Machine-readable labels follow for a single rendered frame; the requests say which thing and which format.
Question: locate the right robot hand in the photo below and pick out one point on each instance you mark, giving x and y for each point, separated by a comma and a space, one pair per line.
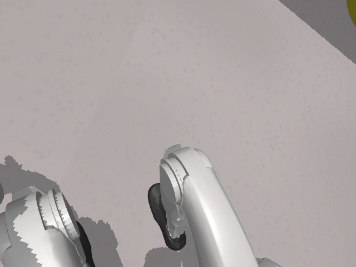
266, 262

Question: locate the left robot foot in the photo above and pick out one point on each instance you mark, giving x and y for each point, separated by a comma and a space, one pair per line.
86, 246

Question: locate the right robot foot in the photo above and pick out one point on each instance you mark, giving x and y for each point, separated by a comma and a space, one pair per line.
159, 214

